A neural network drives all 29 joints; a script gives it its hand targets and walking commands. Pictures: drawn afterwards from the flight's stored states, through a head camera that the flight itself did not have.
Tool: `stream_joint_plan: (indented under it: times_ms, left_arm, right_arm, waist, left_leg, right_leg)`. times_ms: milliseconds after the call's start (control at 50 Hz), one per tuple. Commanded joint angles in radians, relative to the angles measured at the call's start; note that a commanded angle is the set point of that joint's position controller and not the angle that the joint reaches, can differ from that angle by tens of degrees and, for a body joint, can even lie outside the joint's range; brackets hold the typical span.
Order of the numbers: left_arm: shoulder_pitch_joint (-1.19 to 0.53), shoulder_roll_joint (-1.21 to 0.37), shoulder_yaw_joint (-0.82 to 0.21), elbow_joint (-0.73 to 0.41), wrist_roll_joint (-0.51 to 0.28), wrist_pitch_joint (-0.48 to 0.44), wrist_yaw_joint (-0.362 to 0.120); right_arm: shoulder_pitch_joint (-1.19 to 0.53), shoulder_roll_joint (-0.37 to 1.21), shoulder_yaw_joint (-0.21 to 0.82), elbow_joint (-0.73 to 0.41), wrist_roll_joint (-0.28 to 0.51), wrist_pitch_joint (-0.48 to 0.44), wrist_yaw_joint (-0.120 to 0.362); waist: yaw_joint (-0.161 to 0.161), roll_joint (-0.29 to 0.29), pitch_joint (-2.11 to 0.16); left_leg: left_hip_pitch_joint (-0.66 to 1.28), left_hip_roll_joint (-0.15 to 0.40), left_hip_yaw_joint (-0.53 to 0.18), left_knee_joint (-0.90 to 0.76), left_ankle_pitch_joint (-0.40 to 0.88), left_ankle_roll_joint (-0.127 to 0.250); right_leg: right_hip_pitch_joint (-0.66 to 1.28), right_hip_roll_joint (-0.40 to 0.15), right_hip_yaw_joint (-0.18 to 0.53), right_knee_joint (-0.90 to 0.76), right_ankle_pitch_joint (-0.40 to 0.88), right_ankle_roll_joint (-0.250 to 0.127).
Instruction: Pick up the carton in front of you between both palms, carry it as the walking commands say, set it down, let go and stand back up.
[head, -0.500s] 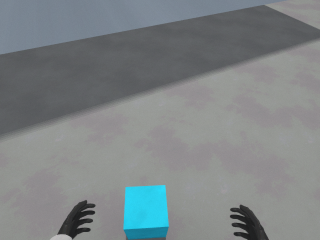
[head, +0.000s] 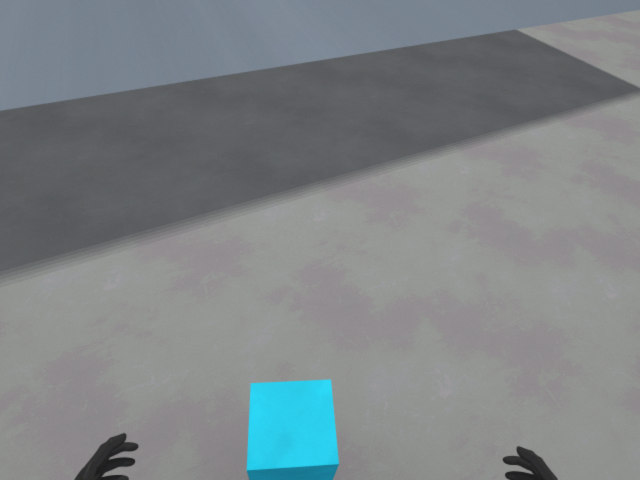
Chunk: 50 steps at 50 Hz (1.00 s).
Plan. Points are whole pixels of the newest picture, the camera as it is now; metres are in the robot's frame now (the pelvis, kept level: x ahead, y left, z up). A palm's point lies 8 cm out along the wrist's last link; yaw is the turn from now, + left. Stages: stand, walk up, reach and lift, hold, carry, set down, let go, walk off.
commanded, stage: stand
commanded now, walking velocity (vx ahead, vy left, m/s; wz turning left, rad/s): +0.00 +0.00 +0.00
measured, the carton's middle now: (291, 436) +0.37 +0.05 -0.64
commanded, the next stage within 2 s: none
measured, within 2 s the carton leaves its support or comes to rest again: neither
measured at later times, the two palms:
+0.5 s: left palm out of the picture +0.10 +0.30 -0.10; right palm out of the picture +0.11 -0.29 -0.08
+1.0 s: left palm out of the picture +0.06 +0.31 -0.10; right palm out of the picture +0.08 -0.30 -0.09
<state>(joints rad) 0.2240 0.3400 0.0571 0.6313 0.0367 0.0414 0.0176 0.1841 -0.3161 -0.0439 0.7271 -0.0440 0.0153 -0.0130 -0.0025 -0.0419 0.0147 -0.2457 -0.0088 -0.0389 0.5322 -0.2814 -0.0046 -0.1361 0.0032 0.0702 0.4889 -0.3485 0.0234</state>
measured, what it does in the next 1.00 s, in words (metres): stands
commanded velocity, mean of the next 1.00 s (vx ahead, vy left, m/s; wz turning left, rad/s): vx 0.00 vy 0.00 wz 0.00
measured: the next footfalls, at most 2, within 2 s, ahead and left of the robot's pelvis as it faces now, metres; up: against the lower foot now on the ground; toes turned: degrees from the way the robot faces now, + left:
none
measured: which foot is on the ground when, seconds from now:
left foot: down 0.00-1.00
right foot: down 0.00-1.00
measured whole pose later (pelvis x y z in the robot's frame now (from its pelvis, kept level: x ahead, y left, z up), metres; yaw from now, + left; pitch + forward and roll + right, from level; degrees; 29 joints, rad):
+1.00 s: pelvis -0.02 +0.00 +0.01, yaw +1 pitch -2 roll +0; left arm 0.19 0.38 0.02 0.92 0.03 0.00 0.02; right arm 0.13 -0.36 -0.01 0.98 -0.03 -0.01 -0.01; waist 0.00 -0.02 0.03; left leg -0.20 -0.01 -0.05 0.45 -0.21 0.00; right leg -0.08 -0.01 0.05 0.40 -0.28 0.03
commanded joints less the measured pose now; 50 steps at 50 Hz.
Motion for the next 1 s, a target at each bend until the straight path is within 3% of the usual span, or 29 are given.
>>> stream_joint_plan:
  times_ms: [0,300,980]
  left_arm:
    - [-0.029,0.119,0.024,-0.038,0.001,-0.029,0.006]
    - [-0.021,0.15,0.008,0.083,-0.002,-0.045,0.01]
    - [-0.048,0.19,-0.003,0.252,-0.01,-0.053,0.004]
  right_arm:
    - [-0.048,-0.141,-0.029,-0.04,0.0,-0.024,-0.007]
    - [-0.061,-0.179,-0.023,0.058,0.007,-0.032,-0.01]
    - [-0.087,-0.219,-0.002,0.215,0.02,-0.032,-0.003]
  waist:
    - [-0.001,0.073,-0.07]
    - [0.001,0.046,-0.048]
    - [0.0,0.045,-0.007]
  left_leg:
    - [0.084,0.075,-0.056,-0.079,0.29,0.018]
    - [0.101,0.084,-0.072,-0.095,0.304,0.031]
    - [0.082,0.093,-0.108,-0.155,0.204,0.031]
  right_leg:
    - [-0.041,-0.044,0.012,-0.066,0.241,-0.002]
    - [-0.024,-0.066,0.019,-0.094,0.276,-0.009]
    - [-0.005,-0.091,0.03,-0.162,0.192,-0.027]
